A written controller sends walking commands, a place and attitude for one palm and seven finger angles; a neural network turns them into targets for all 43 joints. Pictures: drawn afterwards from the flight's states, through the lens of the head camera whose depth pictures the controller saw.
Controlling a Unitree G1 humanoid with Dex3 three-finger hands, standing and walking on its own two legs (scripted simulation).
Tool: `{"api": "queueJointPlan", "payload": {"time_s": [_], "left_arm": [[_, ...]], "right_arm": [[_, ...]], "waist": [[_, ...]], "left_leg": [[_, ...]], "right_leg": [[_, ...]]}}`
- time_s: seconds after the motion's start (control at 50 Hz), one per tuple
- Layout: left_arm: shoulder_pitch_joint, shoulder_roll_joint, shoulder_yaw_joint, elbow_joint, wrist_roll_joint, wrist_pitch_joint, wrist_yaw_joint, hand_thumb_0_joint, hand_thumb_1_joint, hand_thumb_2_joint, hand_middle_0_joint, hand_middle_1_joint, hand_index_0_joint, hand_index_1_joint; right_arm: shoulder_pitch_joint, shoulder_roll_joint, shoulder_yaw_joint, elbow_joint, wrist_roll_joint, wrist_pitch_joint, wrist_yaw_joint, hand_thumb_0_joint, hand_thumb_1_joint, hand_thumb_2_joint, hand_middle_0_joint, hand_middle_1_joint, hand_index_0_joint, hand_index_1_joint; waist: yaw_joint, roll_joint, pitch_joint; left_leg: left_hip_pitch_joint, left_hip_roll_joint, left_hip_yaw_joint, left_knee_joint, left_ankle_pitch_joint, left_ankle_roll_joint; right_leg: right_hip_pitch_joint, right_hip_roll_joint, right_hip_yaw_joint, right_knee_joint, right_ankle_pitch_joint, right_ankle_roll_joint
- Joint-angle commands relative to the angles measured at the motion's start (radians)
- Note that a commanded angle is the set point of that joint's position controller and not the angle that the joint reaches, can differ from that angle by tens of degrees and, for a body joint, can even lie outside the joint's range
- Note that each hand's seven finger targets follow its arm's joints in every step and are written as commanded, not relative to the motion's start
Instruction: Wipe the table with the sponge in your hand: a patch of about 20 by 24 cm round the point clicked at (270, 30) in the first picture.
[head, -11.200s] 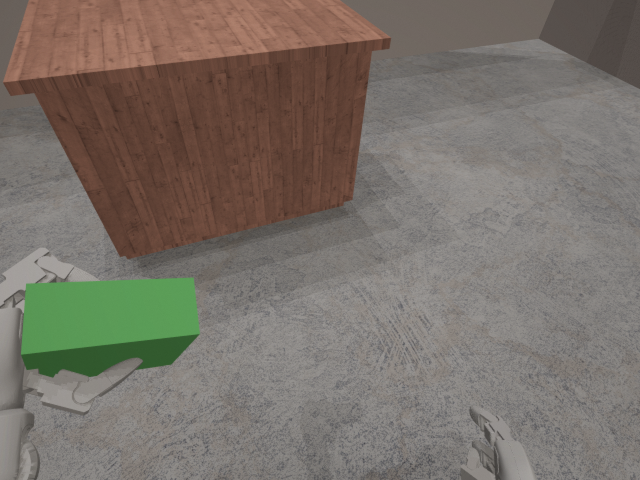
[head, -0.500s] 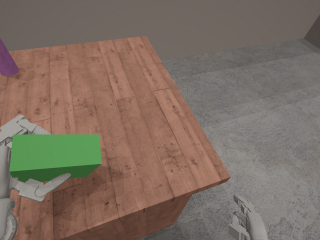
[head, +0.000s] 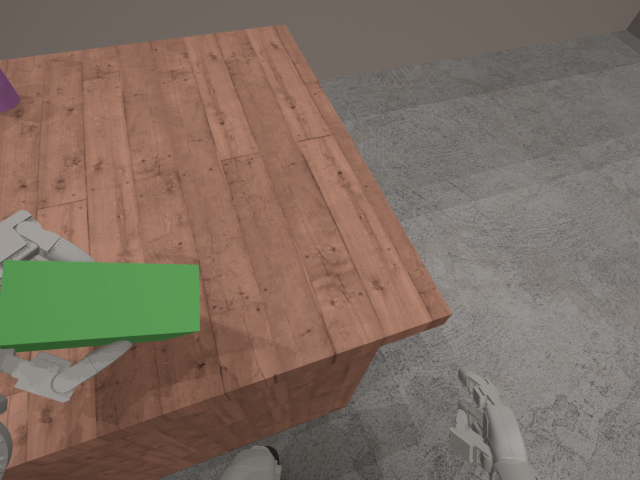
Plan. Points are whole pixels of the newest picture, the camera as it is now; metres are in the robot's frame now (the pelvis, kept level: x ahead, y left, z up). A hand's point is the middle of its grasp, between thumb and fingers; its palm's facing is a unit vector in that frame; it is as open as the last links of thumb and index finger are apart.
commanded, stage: shuffle to correct the standing spot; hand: left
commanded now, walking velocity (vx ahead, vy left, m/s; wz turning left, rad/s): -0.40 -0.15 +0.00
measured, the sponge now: (130, 308) +0.24 +0.20 +0.14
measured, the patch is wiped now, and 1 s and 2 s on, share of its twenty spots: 0.00 0.00 0.00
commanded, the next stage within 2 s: come to a stop and stand still in 0.44 s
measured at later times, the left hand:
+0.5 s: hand (107, 382) +0.17 +0.18 +0.17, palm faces +0.22 -0.83 -0.52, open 9.8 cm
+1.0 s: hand (91, 405) +0.15 +0.19 +0.16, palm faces +0.35 -0.84 -0.41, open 9.8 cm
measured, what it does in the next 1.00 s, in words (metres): steps on the spot: left foot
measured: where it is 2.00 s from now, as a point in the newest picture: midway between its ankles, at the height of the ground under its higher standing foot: outside the picture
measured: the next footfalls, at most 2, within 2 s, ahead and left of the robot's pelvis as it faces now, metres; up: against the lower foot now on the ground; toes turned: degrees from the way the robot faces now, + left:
left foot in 0.62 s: -0.01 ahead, +0.07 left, +0.00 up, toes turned +0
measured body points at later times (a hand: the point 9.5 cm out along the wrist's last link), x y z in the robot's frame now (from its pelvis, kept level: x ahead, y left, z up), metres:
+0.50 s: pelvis -0.06 -0.04 -0.01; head +0.01 -0.02 +0.43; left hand +0.15 +0.22 +0.20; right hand +0.10 -0.26 -0.10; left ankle +0.05 +0.12 -0.73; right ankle -0.06 -0.16 -0.74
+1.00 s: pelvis -0.06 -0.05 +0.00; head -0.04 -0.03 +0.45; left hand +0.13 +0.23 +0.18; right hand +0.11 -0.28 -0.08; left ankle -0.05 +0.07 -0.73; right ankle -0.06 -0.16 -0.73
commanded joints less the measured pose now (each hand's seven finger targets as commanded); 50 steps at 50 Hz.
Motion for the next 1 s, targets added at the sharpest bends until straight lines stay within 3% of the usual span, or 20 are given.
{"api": "queueJointPlan", "payload": {"time_s": [0.0, 0.1, 0.14, 0.18, 0.2, 0.24, 0.34, 0.42, 0.44, 0.46, 0.48, 0.5, 0.58, 0.62, 0.64, 0.68, 0.74, 0.84, 0.92, 0.98], "left_arm": [[0.012, 0.142, 0.132, -0.210, -0.030, -0.090, 0.013, 0.000, 0.100, 1.300, -1.200, -1.600, -1.200, -1.600], [-0.003, 0.153, 0.133, -0.195, -0.033, -0.114, 0.030, 0.000, 0.100, 1.300, -1.200, -1.600, -1.200, -1.600], [-0.016, 0.193, 0.182, -0.214, -0.027, -0.129, 0.031, 0.000, 0.100, 1.300, -1.200, -1.600, -1.200, -1.600], [0.012, 0.193, 0.189, -0.194, -0.025, -0.139, 0.027, 0.000, 0.100, 1.300, -1.200, -1.600, -1.200, -1.600], [0.020, 0.178, 0.174, -0.202, -0.028, -0.147, 0.015, 0.000, 0.100, 1.300, -1.200, -1.600, -1.200, -1.600], [-0.030, 0.199, 0.201, -0.231, -0.012, -0.166, 0.007, 0.000, 0.100, 1.300, -1.200, -1.600, -1.200, -1.600], [0.014, 0.166, 0.185, -0.322, -0.027, -0.158, 0.000, 0.000, 0.100, 1.300, -1.200, -1.600, -1.200, -1.600], [0.033, 0.226, 0.221, -0.347, -0.028, -0.114, -0.005, 0.000, 0.100, 1.300, -1.200, -1.600, -1.200, -1.600], [0.050, 0.197, 0.201, -0.295, -0.034, -0.094, -0.009, 0.000, 0.100, 1.300, -1.200, -1.600, -1.200, -1.600], [0.068, 0.201, 0.200, -0.271, -0.039, -0.075, -0.004, 0.000, 0.100, 1.300, -1.200, -1.600, -1.200, -1.600], [0.119, 0.184, 0.200, -0.221, -0.038, -0.043, 0.014, 0.000, 0.100, 1.300, -1.200, -1.600, -1.200, -1.600], [0.130, 0.148, 0.153, -0.200, -0.044, -0.025, 0.015, 0.000, 0.100, 1.300, -1.200, -1.600, -1.200, -1.600], [0.044, 0.181, 0.176, -0.156, -0.046, -0.014, 0.043, 0.000, 0.100, 1.300, -1.200, -1.600, -1.200, -1.600], [0.013, 0.157, 0.158, -0.135, -0.031, -0.031, 0.056, 0.000, 0.100, 1.300, -1.200, -1.600, -1.200, -1.600], [-0.002, 0.165, 0.155, -0.135, -0.018, -0.025, 0.055, 0.000, 0.100, 1.300, -1.200, -1.600, -1.200, -1.600], [-0.088, 0.185, 0.140, -0.225, 0.001, -0.034, 0.052, 0.000, 0.100, 1.300, -1.200, -1.600, -1.200, -1.600], [-0.082, 0.121, 0.070, -0.232, 0.010, -0.038, 0.052, 0.000, 0.100, 1.300, -1.200, -1.600, -1.200, -1.600], [0.008, 0.131, 0.093, -0.205, -0.007, -0.028, 0.064, 0.000, 0.100, 1.300, -1.200, -1.600, -1.200, -1.600], [-0.001, 0.131, 0.112, -0.117, -0.014, -0.018, 0.068, 0.000, 0.100, 1.300, -1.200, -1.600, -1.200, -1.600], [-0.036, 0.130, 0.110, -0.094, -0.010, -0.013, 0.068, 0.000, 0.100, 1.300, -1.200, -1.600, -1.200, -1.600]], "right_arm": [[-0.026, -0.138, -0.059, -0.136, -0.005, -0.048, -0.011, 0.000, -0.900, -0.900, 0.200, 0.300, 0.200, 0.300], [-0.018, -0.121, -0.060, -0.098, -0.013, -0.049, -0.019, 0.000, -0.900, -0.900, 0.200, 0.300, 0.200, 0.300], [-0.045, -0.126, -0.062, -0.097, -0.020, -0.067, -0.029, 0.000, -0.900, -0.900, 0.200, 0.300, 0.200, 0.300], [-0.084, -0.139, -0.059, -0.096, -0.018, -0.079, -0.038, 0.000, -0.900, -0.900, 0.200, 0.300, 0.200, 0.300], [-0.054, -0.136, -0.057, -0.087, -0.032, -0.076, -0.035, 0.000, -0.900, -0.900, 0.200, 0.300, 0.200, 0.300], [-0.033, -0.133, -0.075, -0.066, -0.068, -0.096, -0.035, 0.000, -0.900, -0.900, 0.200, 0.300, 0.200, 0.300], [0.005, -0.169, -0.103, -0.101, -0.044, -0.114, 0.005, 0.000, -0.900, -0.900, 0.200, 0.300, 0.200, 0.300], [-0.010, -0.151, -0.087, -0.137, -0.023, -0.090, 0.017, 0.000, -0.900, -0.900, 0.200, 0.300, 0.200, 0.300], [0.001, -0.150, -0.087, -0.133, -0.011, -0.076, 0.017, 0.000, -0.900, -0.900, 0.200, 0.300, 0.200, 0.300], [0.005, -0.149, -0.101, -0.138, 0.001, -0.064, 0.007, 0.000, -0.900, -0.900, 0.200, 0.300, 0.200, 0.300], [0.017, -0.155, -0.100, -0.114, 0.013, -0.051, 0.002, 0.000, -0.900, -0.900, 0.200, 0.300, 0.200, 0.300], [0.022, -0.134, -0.076, -0.091, -0.001, -0.031, 0.001, 0.000, -0.900, -0.900, 0.200, 0.300, 0.200, 0.300], [-0.048, -0.126, -0.042, -0.101, 0.002, -0.044, -0.027, 0.000, -0.900, -0.900, 0.200, 0.300, 0.200, 0.300], [-0.023, -0.155, -0.057, -0.101, -0.003, -0.058, -0.038, 0.000, -0.900, -0.900, 0.200, 0.300, 0.200, 0.300], [-0.012, -0.165, -0.066, -0.101, 0.006, -0.059, -0.036, 0.000, -0.900, -0.900, 0.200, 0.300, 0.200, 0.300], [-0.059, -0.143, -0.042, -0.091, -0.011, -0.063, -0.030, 0.000, -0.900, -0.900, 0.200, 0.300, 0.200, 0.300], [-0.036, -0.161, -0.051, -0.099, 0.004, -0.081, -0.011, 0.000, -0.900, -0.900, 0.200, 0.300, 0.200, 0.300], [-0.006, -0.158, -0.060, -0.102, -0.001, -0.055, -0.006, 0.000, -0.900, -0.900, 0.200, 0.300, 0.200, 0.300], [-0.019, -0.153, -0.049, -0.103, -0.002, -0.022, -0.020, 0.000, -0.900, -0.900, 0.200, 0.300, 0.200, 0.300], [-0.043, -0.159, -0.044, -0.102, 0.003, -0.016, -0.028, 0.000, -0.900, -0.900, 0.200, 0.300, 0.200, 0.300]], "waist": [[-0.017, 0.028, -0.270], [-0.044, -0.088, -0.238], [-0.037, -0.068, -0.208], [-0.030, 0.035, -0.200], [-0.038, 0.162, -0.258], [-0.042, 0.242, -0.244], [-0.024, 0.306, -0.339], [-0.027, 0.129, -0.306], [-0.027, -0.009, -0.283], [-0.028, -0.171, -0.232], [-0.037, -0.184, -0.224], [-0.054, -0.149, -0.213], [-0.055, -0.002, -0.154], [-0.028, 0.058, -0.188], [-0.016, 0.035, -0.211], [-0.026, 0.252, -0.203], [-0.027, 0.153, -0.203], [-0.041, 0.001, -0.210], [-0.045, -0.024, -0.177], [-0.039, 0.059, -0.177]], "left_leg": [[0.132, 0.072, -0.029, 0.002, 0.002, 0.044], [0.198, -0.024, -0.009, 0.197, -0.115, 0.015], [0.160, -0.002, -0.035, 0.059, -0.042, 0.026], [0.169, 0.119, -0.165, -0.117, 0.186, 0.070], [0.124, 0.217, -0.256, -0.198, 0.204, 0.121], [0.042, 0.306, -0.335, -0.260, 0.151, 0.189], [0.195, 0.193, -0.170, -0.110, 0.086, 0.119], [0.073, 0.076, -0.060, -0.003, -0.281, 0.042], [0.038, 0.003, 0.039, 0.131, -0.382, 0.007], [0.083, -0.066, 0.085, 0.383, -0.347, -0.022], [0.132, -0.074, 0.051, 0.529, -0.288, -0.015], [0.097, -0.054, 0.044, 0.520, -0.263, -0.003], [0.142, -0.025, 0.040, -0.122, -0.155, 0.026], [0.215, 0.110, -0.126, -0.183, 0.119, 0.092], [0.255, 0.134, -0.132, -0.129, 0.272, 0.106], [0.168, 0.130, -0.167, -0.141, 0.199, 0.103], [0.059, 0.052, -0.087, -0.087, -0.055, 0.091], [0.115, -0.045, -0.011, 0.046, -0.175, 0.052], [0.139, -0.008, -0.042, -0.041, -0.122, 0.064], [0.130, 0.044, -0.095, -0.117, -0.028, 0.083]], "right_leg": [[-0.034, -0.113, 0.063, -0.075, 0.176, -0.044], [-0.238, -0.274, 0.191, -0.148, 0.119, -0.148], [-0.203, -0.222, 0.133, -0.084, 0.128, -0.122], [-0.185, -0.088, 0.057, 0.031, 0.110, -0.051], [-0.111, -0.040, -0.003, 0.175, -0.026, -0.011], [-0.093, -0.027, 0.059, 0.362, -0.287, -0.010], [-0.032, -0.046, 0.004, 0.049, -0.150, -0.030], [0.079, -0.069, -0.052, -0.137, -0.037, -0.036], [0.001, -0.113, -0.012, -0.132, -0.133, -0.078], [-0.207, -0.227, 0.146, -0.197, -0.286, -0.152], [-0.310, -0.316, 0.240, -0.238, -0.273, -0.220], [-0.281, -0.317, 0.177, -0.195, -0.205, -0.227], [-0.132, -0.170, 0.039, 0.036, -0.019, -0.079], [-0.084, -0.084, 0.004, 0.090, 0.031, -0.026], [-0.078, -0.082, 0.008, 0.073, 0.021, -0.018], [-0.003, -0.101, -0.019, 0.019, -0.029, -0.008], [0.138, -0.116, 0.016, -0.089, 0.097, -0.022], [-0.017, -0.241, 0.182, -0.170, -0.044, -0.120], [-0.055, -0.176, 0.092, -0.117, -0.029, -0.083], [0.010, -0.116, 0.030, -0.064, 0.085, -0.040]]}}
